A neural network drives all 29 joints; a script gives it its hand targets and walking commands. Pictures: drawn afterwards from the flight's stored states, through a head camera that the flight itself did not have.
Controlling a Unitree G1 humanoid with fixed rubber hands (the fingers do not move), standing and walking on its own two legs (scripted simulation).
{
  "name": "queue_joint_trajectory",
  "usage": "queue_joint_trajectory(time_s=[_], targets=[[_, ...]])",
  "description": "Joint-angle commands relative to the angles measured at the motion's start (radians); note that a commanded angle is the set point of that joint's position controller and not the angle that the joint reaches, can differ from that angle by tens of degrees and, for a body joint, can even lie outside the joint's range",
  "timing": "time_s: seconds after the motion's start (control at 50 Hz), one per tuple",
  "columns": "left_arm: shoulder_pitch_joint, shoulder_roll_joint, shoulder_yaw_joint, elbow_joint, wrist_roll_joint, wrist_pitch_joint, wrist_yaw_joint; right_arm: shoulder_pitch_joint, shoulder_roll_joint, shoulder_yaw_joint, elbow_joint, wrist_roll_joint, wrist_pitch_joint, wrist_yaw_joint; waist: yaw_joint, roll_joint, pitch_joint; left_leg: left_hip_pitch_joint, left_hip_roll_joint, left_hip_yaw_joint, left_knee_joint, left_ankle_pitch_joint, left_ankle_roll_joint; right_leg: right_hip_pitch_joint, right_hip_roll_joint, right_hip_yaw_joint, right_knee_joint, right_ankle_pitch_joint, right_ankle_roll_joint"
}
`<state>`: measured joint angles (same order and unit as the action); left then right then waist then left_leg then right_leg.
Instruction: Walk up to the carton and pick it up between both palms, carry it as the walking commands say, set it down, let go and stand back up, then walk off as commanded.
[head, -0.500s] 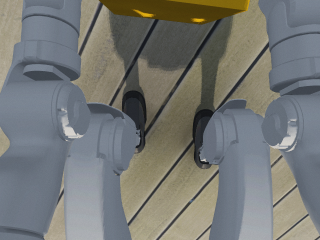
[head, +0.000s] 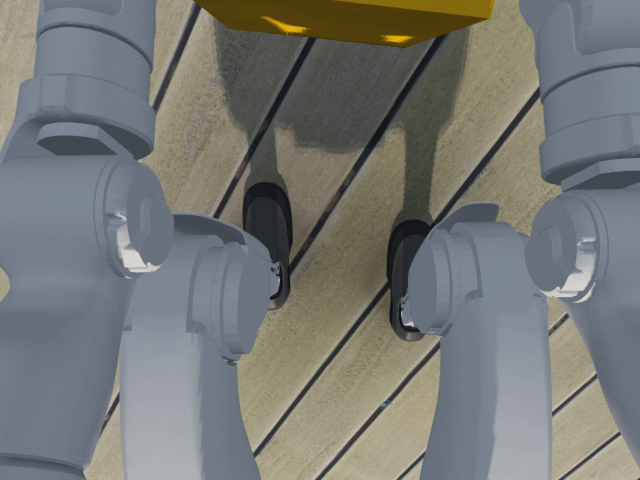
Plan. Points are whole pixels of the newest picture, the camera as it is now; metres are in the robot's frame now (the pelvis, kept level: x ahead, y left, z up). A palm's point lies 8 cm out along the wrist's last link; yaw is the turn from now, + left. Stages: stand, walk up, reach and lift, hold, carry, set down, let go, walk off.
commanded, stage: set down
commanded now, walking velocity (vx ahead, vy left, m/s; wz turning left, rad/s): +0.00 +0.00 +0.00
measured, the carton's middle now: out of the picture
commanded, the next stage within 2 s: none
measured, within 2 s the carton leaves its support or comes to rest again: neither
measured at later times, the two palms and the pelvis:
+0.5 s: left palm out of the picture +0.56 +0.18 -0.20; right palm out of the picture +0.55 -0.14 -0.20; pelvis +0.00 +0.00 +0.00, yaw +0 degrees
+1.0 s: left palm out of the picture +0.56 +0.18 -0.20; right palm out of the picture +0.55 -0.15 -0.20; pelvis +0.00 +0.00 -0.01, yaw +0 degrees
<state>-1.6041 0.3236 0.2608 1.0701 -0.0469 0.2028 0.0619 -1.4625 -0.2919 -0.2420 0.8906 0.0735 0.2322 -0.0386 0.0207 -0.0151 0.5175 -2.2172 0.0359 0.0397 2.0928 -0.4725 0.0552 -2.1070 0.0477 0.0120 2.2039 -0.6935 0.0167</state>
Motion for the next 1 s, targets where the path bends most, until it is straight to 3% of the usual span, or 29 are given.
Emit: queue_joint_trajectory(time_s=[0.0, 0.04, 0.06, 0.1, 0.14, 0.16, 0.24, 0.28, 0.3, 0.32, 0.34, 0.38, 0.44, 0.52, 0.54, 0.58, 0.6, 0.64, 0.7, 0.72, 0.78, 0.8, 0.82, 0.84, 0.88, 0.92, 0.94, 0.96, 0.98], targets=[[-0.410, -0.883, -0.288, -0.115, -0.133, -0.007, -0.227, -0.663, 0.751, 0.375, -0.141, 0.078, -0.056, 0.271, -0.024, -0.025, -1.147, 0.912, -0.115, -0.105, 0.039, 0.408, 0.005, 0.020, 0.033, -0.082, -0.176, 0.247, -0.020], [-0.402, -0.913, -0.278, -0.094, -0.138, -0.004, -0.230, -0.653, 0.762, 0.369, -0.113, 0.070, -0.047, 0.269, -0.003, -0.013, -1.137, 0.925, -0.118, -0.097, 0.054, 0.432, 0.001, 0.025, 0.025, -0.063, -0.179, 0.248, -0.029], [-0.438, -0.902, -0.294, -0.130, -0.145, -0.010, -0.230, -0.625, 0.751, 0.354, -0.093, 0.068, -0.049, 0.270, -0.029, 0.010, -1.138, 0.950, -0.114, -0.114, 0.053, 0.451, 0.001, -0.043, 0.032, -0.074, -0.184, 0.236, -0.035], [-0.393, -0.910, -0.272, -0.080, -0.125, -0.004, -0.235, -0.621, 0.771, 0.351, -0.104, 0.065, -0.050, 0.274, -0.009, 0.002, -1.123, 0.937, -0.115, -0.116, 0.037, 0.418, 0.002, -0.013, 0.028, -0.078, -0.172, 0.224, -0.029], [-0.396, -0.900, -0.271, -0.091, -0.146, -0.006, -0.236, -0.617, 0.757, 0.343, -0.090, 0.053, -0.046, 0.274, -0.032, -0.007, -1.078, 0.896, -0.113, -0.103, 0.038, 0.387, 0.001, 0.003, 0.031, -0.073, -0.185, 0.206, -0.033], [-0.385, -0.888, -0.261, -0.108, -0.115, -0.007, -0.237, -0.612, 0.769, 0.331, -0.085, 0.054, -0.045, 0.284, 0.006, -0.004, -1.104, 0.885, -0.121, -0.088, 0.016, 0.361, -0.007, 0.037, 0.036, -0.076, -0.172, 0.221, -0.026], [-0.394, -0.883, -0.253, -0.077, -0.129, -0.013, -0.233, -0.645, 0.727, 0.335, -0.122, 0.045, -0.054, 0.275, -0.032, -0.035, -1.075, 0.859, -0.118, -0.099, 0.041, 0.362, 0.006, 0.027, 0.034, -0.076, -0.172, 0.217, -0.024], [-0.339, -0.901, -0.247, -0.032, -0.105, -0.007, -0.234, -0.578, 0.769, 0.312, -0.027, 0.046, -0.042, 0.284, 0.007, 0.004, -0.986, 0.836, -0.116, -0.099, 0.031, 0.330, 0.004, -0.014, 0.036, -0.053, -0.173, 0.185, -0.033], [-0.406, -0.865, -0.236, -0.100, -0.115, -0.017, -0.236, -0.607, 0.761, 0.307, -0.100, 0.038, -0.048, 0.283, -0.004, -0.039, -1.030, 0.854, -0.113, -0.105, 0.026, 0.355, 0.005, -0.005, 0.034, -0.071, -0.169, 0.203, -0.030], [-0.398, -0.861, -0.242, -0.083, -0.096, -0.017, -0.231, -0.582, 0.763, 0.309, -0.062, 0.034, -0.047, 0.286, 0.001, -0.002, -1.029, 0.890, -0.110, -0.113, 0.042, 0.395, 0.005, -0.048, 0.036, -0.062, -0.167, 0.215, -0.030], [-0.397, -0.830, -0.246, -0.073, -0.111, -0.017, -0.227, -0.602, 0.756, 0.312, -0.071, 0.031, -0.043, 0.284, -0.018, -0.045, -0.993, 0.834, -0.118, -0.111, 0.030, 0.323, 0.011, -0.023, 0.035, -0.080, -0.171, 0.173, -0.027], [-0.375, -0.854, -0.245, -0.041, -0.121, -0.009, -0.231, -0.600, 0.734, 0.299, -0.067, 0.032, -0.045, 0.277, -0.027, -0.013, -1.005, 0.855, -0.115, -0.105, 0.027, 0.336, 0.003, 0.004, 0.033, -0.078, -0.172, 0.178, -0.025], [-0.418, -0.830, -0.237, -0.105, -0.110, -0.033, -0.226, -0.600, 0.773, 0.308, -0.062, 0.039, -0.050, 0.281, 0.008, -0.012, -1.043, 0.858, -0.119, -0.099, 0.038, 0.378, 0.001, 0.038, 0.041, -0.065, -0.161, 0.236, -0.022], [-0.415, -0.796, -0.244, -0.073, -0.115, -0.033, -0.228, -0.558, 0.722, 0.261, -0.046, 0.003, -0.050, 0.270, -0.061, -0.016, -1.018, 0.867, -0.113, -0.116, 0.027, 0.330, -0.003, 0.010, 0.036, -0.089, -0.157, 0.199, -0.022], [-0.385, -0.800, -0.200, -0.050, -0.084, -0.030, -0.227, -0.548, 0.722, 0.269, -0.012, 0.013, -0.046, 0.273, 0.004, -0.012, -0.963, 0.820, -0.110, -0.100, 0.029, 0.311, -0.004, 0.010, 0.042, -0.047, -0.167, 0.187, -0.027], [-0.426, -0.802, -0.217, -0.081, -0.112, -0.033, -0.217, -0.603, 0.667, 0.262, -0.050, 0.016, -0.055, 0.269, -0.035, 0.005, -1.030, 0.869, -0.118, -0.103, 0.044, 0.372, -0.009, 0.009, 0.035, -0.078, -0.159, 0.215, -0.030], [-0.403, -0.746, -0.222, -0.089, -0.100, -0.044, -0.206, -0.564, 0.661, 0.261, -0.044, 0.024, -0.062, 0.265, -0.022, -0.001, -1.032, 0.895, -0.117, -0.106, 0.027, 0.355, -0.006, 0.007, 0.037, -0.092, -0.150, 0.209, -0.018], [-0.369, -0.729, -0.198, -0.047, -0.097, -0.042, -0.196, -0.545, 0.633, 0.242, -0.016, 0.005, -0.062, 0.249, -0.024, -0.028, -1.011, 0.848, -0.115, -0.101, 0.026, 0.331, -0.010, 0.050, 0.038, -0.076, -0.155, 0.208, -0.016], [-0.354, -0.592, -0.159, -0.083, -0.075, -0.065, -0.165, -0.542, 0.534, 0.252, -0.027, 0.017, -0.078, 0.219, 0.014, -0.009, -1.057, 0.862, -0.108, -0.079, 0.045, 0.380, -0.020, 0.105, 0.039, -0.053, -0.161, 0.268, -0.011], [-0.395, -0.580, -0.175, -0.078, -0.098, -0.069, -0.154, -0.540, 0.487, 0.217, -0.008, 0.001, -0.082, 0.204, -0.043, 0.003, -1.079, 0.901, -0.115, -0.105, 0.031, 0.369, -0.024, 0.075, 0.024, -0.094, -0.142, 0.237, -0.010], [-0.330, -0.430, -0.113, -0.048, -0.064, -0.081, -0.105, -0.562, 0.323, 0.201, -0.056, 0.010, -0.105, 0.153, 0.006, -0.006, -1.099, 0.917, -0.107, -0.102, 0.032, 0.393, -0.029, 0.096, 0.023, -0.073, -0.156, 0.256, -0.006], [-0.339, -0.323, -0.098, -0.037, -0.074, -0.092, -0.086, -0.522, 0.219, 0.181, -0.008, -0.003, -0.110, 0.132, -0.028, -0.004, -1.052, 0.910, -0.102, -0.105, 0.037, 0.377, -0.036, 0.056, 0.015, -0.070, -0.154, 0.230, -0.002], [-0.332, -0.258, -0.090, -0.080, -0.068, -0.104, -0.066, -0.532, 0.174, 0.165, -0.024, -0.007, -0.109, 0.112, 0.002, 0.011, -1.113, 0.961, -0.106, -0.107, 0.039, 0.424, -0.038, 0.083, 0.012, -0.068, -0.154, 0.252, 0.000], [-0.346, -0.175, -0.077, -0.087, -0.080, -0.116, -0.042, -0.511, 0.092, 0.132, -0.015, -0.012, -0.112, 0.088, -0.041, 0.011, -1.156, 1.001, -0.103, -0.119, 0.028, 0.409, -0.042, 0.076, 0.012, -0.084, -0.154, 0.239, 0.006], [-0.310, -0.004, -0.045, -0.056, -0.082, -0.128, 0.015, -0.493, -0.091, 0.143, -0.003, 0.016, -0.130, 0.029, 0.020, 0.000, -1.181, 0.979, -0.097, -0.097, 0.040, 0.438, -0.049, 0.113, 0.005, -0.054, -0.155, 0.258, 0.005], [-0.312, 0.087, -0.077, -0.018, -0.104, -0.133, 0.049, -0.509, -0.187, 0.130, 0.022, 0.032, -0.137, -0.010, -0.030, 0.002, -1.233, 1.033, -0.090, -0.132, 0.014, 0.441, -0.046, 0.084, -0.006, -0.079, -0.150, 0.255, 0.012], [-0.310, 0.089, -0.070, 0.001, -0.108, -0.132, 0.059, -0.510, -0.188, 0.182, 0.017, 0.070, -0.139, -0.019, 0.006, 0.003, -1.202, 1.006, -0.089, -0.120, 0.024, 0.453, -0.039, 0.058, 0.001, -0.065, -0.149, 0.253, 0.010], [-0.335, 0.110, -0.088, -0.036, -0.133, -0.139, 0.066, -0.506, -0.217, 0.170, 0.006, 0.070, -0.148, -0.030, -0.030, 0.003, -1.279, 1.053, -0.090, -0.123, 0.024, 0.494, -0.041, 0.083, 0.004, -0.071, -0.153, 0.281, 0.013], [-0.298, 0.130, -0.078, 0.060, -0.132, -0.128, 0.068, -0.469, -0.271, 0.151, 0.118, 0.062, -0.139, -0.042, -0.036, 0.026, -1.194, 0.985, -0.087, -0.119, 0.021, 0.429, -0.044, 0.072, -0.010, -0.067, -0.149, 0.239, 0.008]])
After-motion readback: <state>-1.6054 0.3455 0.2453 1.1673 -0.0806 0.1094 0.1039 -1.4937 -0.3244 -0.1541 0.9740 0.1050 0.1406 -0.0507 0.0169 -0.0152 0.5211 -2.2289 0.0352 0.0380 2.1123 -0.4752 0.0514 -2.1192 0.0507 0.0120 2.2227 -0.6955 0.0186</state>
